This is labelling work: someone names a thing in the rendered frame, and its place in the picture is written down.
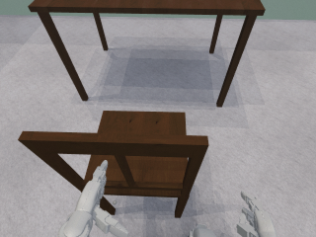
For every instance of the table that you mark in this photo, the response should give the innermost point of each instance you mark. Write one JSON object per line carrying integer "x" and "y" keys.
{"x": 249, "y": 8}

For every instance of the chair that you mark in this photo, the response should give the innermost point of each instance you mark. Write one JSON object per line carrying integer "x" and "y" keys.
{"x": 147, "y": 154}

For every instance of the robot right shin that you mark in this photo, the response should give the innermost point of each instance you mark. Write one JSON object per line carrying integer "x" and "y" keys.
{"x": 200, "y": 225}

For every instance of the left robot hand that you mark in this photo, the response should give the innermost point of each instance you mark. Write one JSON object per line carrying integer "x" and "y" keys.
{"x": 91, "y": 195}

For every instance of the right robot hand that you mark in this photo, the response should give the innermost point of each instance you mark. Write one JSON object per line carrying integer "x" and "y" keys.
{"x": 260, "y": 223}

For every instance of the right robot thigh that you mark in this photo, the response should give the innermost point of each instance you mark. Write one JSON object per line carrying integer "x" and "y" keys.
{"x": 201, "y": 232}

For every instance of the robot left forearm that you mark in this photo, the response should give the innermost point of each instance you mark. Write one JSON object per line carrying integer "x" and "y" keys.
{"x": 79, "y": 223}

